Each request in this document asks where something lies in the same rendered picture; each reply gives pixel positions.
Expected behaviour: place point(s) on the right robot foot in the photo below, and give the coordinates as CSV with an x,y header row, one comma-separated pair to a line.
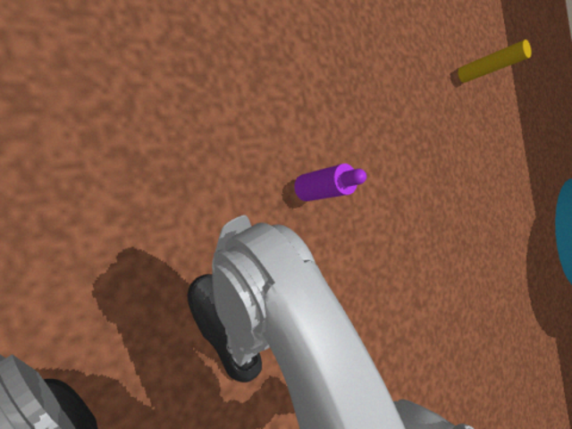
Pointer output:
x,y
202,306

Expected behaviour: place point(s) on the left robot foot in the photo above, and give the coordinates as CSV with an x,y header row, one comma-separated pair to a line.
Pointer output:
x,y
72,404

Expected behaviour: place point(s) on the right robot hand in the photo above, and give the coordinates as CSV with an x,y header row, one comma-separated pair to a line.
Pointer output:
x,y
414,416

